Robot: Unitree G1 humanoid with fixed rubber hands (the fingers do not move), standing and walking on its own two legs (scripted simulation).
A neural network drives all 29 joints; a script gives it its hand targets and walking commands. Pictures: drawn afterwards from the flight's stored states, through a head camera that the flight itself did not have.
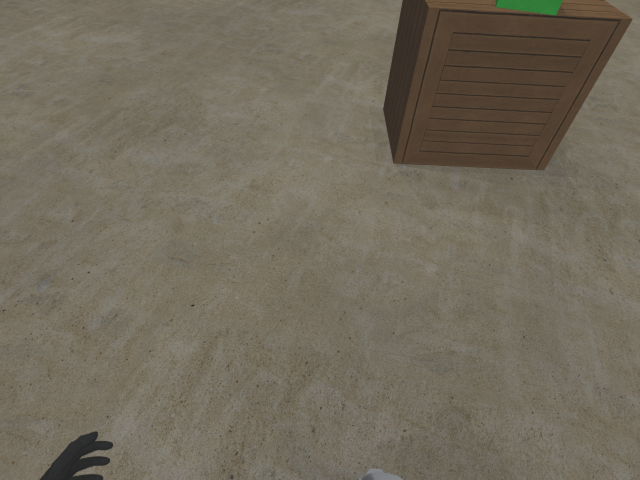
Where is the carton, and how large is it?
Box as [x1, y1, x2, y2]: [496, 0, 562, 15]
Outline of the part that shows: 496,6 555,15 562,0 496,0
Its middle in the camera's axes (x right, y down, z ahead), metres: +0.85 -1.05 +1.54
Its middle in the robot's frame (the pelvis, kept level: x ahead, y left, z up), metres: +1.89 -0.81 +0.07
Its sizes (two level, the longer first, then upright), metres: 0.231 0.181 0.150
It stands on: a pedestal, 0.74 m high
